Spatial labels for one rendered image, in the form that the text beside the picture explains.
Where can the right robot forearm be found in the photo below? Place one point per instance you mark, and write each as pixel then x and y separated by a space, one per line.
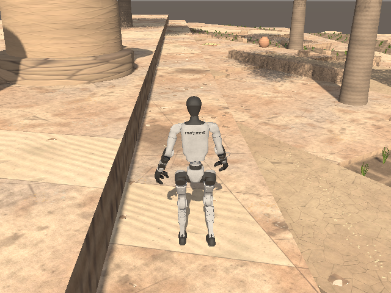
pixel 222 157

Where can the left robot forearm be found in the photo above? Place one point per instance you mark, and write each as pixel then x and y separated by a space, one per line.
pixel 163 162

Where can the right robot upper arm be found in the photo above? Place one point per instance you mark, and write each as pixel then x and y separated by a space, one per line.
pixel 213 127

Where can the robot left hand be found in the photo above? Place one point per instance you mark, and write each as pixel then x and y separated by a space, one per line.
pixel 158 175

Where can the humanoid robot head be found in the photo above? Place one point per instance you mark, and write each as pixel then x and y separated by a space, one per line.
pixel 194 105

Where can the robot right hand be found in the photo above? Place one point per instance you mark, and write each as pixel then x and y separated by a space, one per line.
pixel 222 168

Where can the right robot shin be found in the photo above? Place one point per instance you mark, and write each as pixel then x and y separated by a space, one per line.
pixel 209 214

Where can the left robot upper arm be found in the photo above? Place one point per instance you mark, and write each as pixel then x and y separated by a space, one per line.
pixel 175 129

